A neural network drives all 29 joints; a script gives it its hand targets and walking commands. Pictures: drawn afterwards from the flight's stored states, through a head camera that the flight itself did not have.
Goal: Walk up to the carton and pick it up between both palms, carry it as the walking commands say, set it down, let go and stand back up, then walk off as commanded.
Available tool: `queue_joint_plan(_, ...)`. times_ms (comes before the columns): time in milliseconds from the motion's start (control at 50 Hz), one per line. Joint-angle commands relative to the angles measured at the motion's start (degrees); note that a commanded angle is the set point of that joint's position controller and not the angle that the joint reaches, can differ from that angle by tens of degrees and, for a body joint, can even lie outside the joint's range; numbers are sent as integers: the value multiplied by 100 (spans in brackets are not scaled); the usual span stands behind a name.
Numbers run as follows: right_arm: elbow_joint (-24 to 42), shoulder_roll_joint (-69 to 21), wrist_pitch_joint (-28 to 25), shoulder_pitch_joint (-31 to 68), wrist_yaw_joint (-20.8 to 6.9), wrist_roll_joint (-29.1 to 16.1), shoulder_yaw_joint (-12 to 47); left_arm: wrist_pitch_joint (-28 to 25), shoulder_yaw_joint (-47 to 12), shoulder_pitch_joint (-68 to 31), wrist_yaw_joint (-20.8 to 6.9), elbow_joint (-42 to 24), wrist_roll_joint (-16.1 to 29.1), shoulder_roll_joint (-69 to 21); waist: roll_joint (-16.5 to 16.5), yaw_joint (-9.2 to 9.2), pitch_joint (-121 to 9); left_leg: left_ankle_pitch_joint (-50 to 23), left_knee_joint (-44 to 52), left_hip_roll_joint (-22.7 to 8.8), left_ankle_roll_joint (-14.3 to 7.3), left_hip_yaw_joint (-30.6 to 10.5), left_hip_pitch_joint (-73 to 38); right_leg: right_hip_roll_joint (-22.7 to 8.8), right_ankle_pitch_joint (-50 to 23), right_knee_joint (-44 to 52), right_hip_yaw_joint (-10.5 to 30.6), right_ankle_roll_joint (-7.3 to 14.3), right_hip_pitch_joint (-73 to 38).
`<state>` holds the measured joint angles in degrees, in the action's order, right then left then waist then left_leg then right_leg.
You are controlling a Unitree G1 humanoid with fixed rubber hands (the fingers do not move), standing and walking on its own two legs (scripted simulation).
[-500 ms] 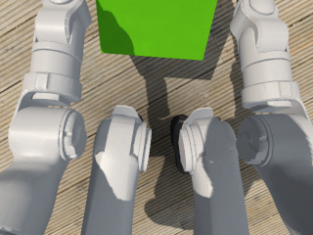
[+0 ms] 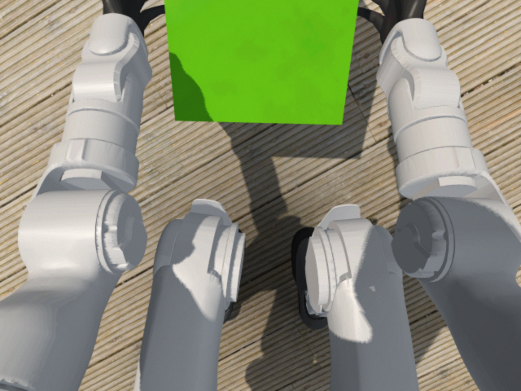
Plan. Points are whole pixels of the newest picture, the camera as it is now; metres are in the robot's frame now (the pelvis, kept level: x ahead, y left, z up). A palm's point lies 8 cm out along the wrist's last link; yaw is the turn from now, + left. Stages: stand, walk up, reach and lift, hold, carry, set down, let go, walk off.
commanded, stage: set down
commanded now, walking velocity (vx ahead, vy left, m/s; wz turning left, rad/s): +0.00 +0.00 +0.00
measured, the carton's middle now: (261, 19) +0.57 +0.03 -0.24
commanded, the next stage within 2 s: none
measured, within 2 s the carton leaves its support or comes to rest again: rests again in 0.44 s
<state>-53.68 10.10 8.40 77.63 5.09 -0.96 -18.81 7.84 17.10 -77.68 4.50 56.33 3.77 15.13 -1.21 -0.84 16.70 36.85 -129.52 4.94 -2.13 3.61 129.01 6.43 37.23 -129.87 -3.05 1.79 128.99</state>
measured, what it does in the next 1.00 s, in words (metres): stands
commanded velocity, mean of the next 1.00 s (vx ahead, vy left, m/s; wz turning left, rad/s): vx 0.00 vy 0.00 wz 0.00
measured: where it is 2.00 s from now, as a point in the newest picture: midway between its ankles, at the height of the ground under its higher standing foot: (266, 291)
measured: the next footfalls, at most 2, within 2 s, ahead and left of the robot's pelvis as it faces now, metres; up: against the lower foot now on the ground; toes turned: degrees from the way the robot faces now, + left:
none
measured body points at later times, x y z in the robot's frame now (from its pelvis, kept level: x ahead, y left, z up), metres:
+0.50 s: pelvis -0.01 +0.00 -0.01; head +0.35 +0.01 +0.26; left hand +0.52 +0.19 -0.19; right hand +0.54 -0.14 -0.18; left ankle +0.09 +0.09 -0.32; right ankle +0.09 -0.09 -0.32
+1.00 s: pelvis -0.02 +0.00 -0.02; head +0.33 +0.02 +0.25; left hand +0.52 +0.19 -0.19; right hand +0.53 -0.14 -0.18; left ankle +0.09 +0.09 -0.32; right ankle +0.09 -0.09 -0.32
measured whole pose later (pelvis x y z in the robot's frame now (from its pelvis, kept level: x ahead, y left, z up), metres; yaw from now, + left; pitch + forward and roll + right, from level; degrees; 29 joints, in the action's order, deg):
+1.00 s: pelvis -0.02 +0.00 -0.02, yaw +0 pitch +27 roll +0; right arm -65.9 16.8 7.9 83.8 2.0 -5.7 -10.7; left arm 7.8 10.3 -82.3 1.9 64.5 5.8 18.3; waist -1.3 -1.3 27.3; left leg 34.2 -133.5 2.2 -4.4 5.6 126.7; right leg 4.2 34.8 -133.9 -3.7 2.2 126.6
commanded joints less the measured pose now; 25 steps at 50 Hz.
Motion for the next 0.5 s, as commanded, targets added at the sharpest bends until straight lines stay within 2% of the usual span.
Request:
queue_joint_plan(0,-236,-4766,258,1790,-1319,-182,2175,292,-2014,-1910,-1582,-43,199,-5225,53,-28,-5460,-2901,1030,174,167,-486,-2463,110,-2609,947,394,32,-2436)
queue_joint_plan(40,-59,-4705,245,1911,-1304,-176,2266,284,-2021,-1799,-1541,22,193,-5152,-40,-8,-5495,-3007,1014,158,137,-500,-2623,104,-2538,928,378,-16,-2470)
queue_joint_plan(60,-376,-4878,312,1828,-1350,-144,2271,293,-1897,-1846,-1567,70,53,-5122,-66,-206,-5295,-2709,1067,191,139,-403,-2478,102,-2349,1005,404,-21,-2312)
queue_joint_plan(80,-248,-4660,267,1855,-1348,-200,2273,314,-1983,-1865,-1545,96,94,-5130,85,-107,-5232,-2537,1063,168,155,-425,-2345,90,-2311,1027,426,18,-2325)
queue_joint_plan(100,-105,-4755,299,1985,-1359,-237,2406,326,-1862,-1807,-1569,64,-6,-4997,-105,-351,-5159,-2578,1002,157,130,-386,-2277,46,-2429,1004,521,-17,-2466)
queue_joint_plan(120,-204,-4731,331,1822,-1347,-127,2370,350,-1870,-1813,-1594,147,104,-4978,-197,-149,-5072,-2439,1025,134,121,-447,-2166,61,-2306,993,471,0,-2436)
queue_joint_plan(140,-359,-4829,368,1740,-1358,-41,2246,375,-1809,-1856,-1629,96,86,-4997,-316,-78,-5130,-2281,1056,163,102,-437,-2119,28,-2249,1101,501,-12,-2584)
queue_joint_plan(160,-364,-4692,344,1876,-1352,-78,2228,359,-1916,-1971,-1630,30,35,-4909,-124,-127,-4966,-2206,1024,133,140,-389,-1944,25,-2229,1003,493,-5,-2422)
queue_joint_plan(180,-204,-4701,313,1973,-1357,-210,2314,340,-1916,-2005,-1600,-56,-12,-4880,-40,-312,-4957,-2281,1014,127,106,-380,-2135,47,-2194,1016,552,5,-2350)
queue_joint_plan(200,-395,-4709,317,1936,-1353,-94,2226,350,-1862,-2146,-1609,56,3,-4969,-194,-103,-4926,-2123,1031,122,112,-407,-2152,55,-2057,1044,470,12,-2350)
queue_joint_plan(220,-129,-4654,274,2148,-1365,-255,2359,291,-1950,-2162,-1586,-130,59,-4836,-180,-272,-4885,-2227,922,126,100,-376,-2021,29,-2184,1030,571,3,-2274)
queue_joint_plan(240,-301,-4741,245,2021,-1357,-172,2175,317,-1928,-2149,-1624,-39,82,-5073,-18,-105,-4954,-2212,1027,171,110,-431,-2204,35,-2167,996,472,30,-2355)
queue_joint_plan(260,-314,-4705,259,1984,-1314,-174,2187,294,-1902,-2098,-1605,-4,157,-4973,-89,-67,-5005,-2126,951,138,95,-435,-2222,-8,-2018,1032,479,35,-2458)
queue_joint_plan(280,-202,-4728,212,2161,-1348,-113,2168,273,-1949,-2313,-1644,-54,146,-4921,-249,29,-4771,-2227,955,126,69,-557,-2050,13,-2192,953,473,-9,-2197)
queue_joint_plan(300,-240,-4713,193,2188,-1315,-199,2158,235,-2015,-2490,-1623,-229,254,-4907,-126,-27,-4896,-2177,867,109,112,-401,-2077,-8,-2223,953,519,36,-2311)
queue_joint_plan(320,-113,-4678,159,2385,-1318,-243,2199,207,-2106,-2581,-1646,-323,357,-5021,-67,-15,-5020,-2295,905,137,103,-480,-2190,-8,-2285,911,525,38,-2385)
queue_joint_plan(340,-227,-4720,124,2148,-1323,-289,2168,196,-2033,-2457,-1639,-269,283,-4980,88,-86,-4986,-2418,822,86,150,-358,-2115,38,-2424,971,587,62,-2433)
queue_joint_plan(360,136,-4885,57,2489,-1312,-357,2353,97,-2248,-2823,-1622,-574,452,-4987,-87,-95,-5270,-2558,857,166,91,-461,-2247,48,-2580,884,576,42,-2584)
queue_joint_plan(380,74,-4881,20,2542,-1293,-495,2381,69,-2198,-2767,-1601,-495,468,-5049,-23,-167,-5342,-2635,760,149,95,-370,-2235,19,-2639,872,614,44,-2625)
queue_joint_plan(420,243,-4921,-57,2843,-1284,-631,2500,-27,-2378,-2966,-1526,-688,607,-4986,-105,-123,-5558,-2806,744,157,40,-444,-2397,49,-2846,781,555,4,-2771)
queue_joint_plan(440,58,-4951,-75,2703,-1313,-687,2448,-41,-2459,-2932,-1502,-611,611,-4931,21,-53,-5428,-2775,735,166,30,-475,-2582,62,-2639,709,488,27,-2472)
queue_joint_plan(460,214,-4681,-134,2916,-1285,-725,2429,-61,-2394,-3051,-1465,-597,657,-4831,-77,-37,-5261,-2785,783,147,32,-560,-2690,-4,-2579,725,452,-7,-2340)
queue_joint_plan(480,401,-4758,-203,3019,-1284,-832,2589,-100,-2393,-2962,-1467,-609,675,-4926,-20,-224,-5468,-2969,710,175,19,-510,-2834,44,-2675,711,519,17,-2435)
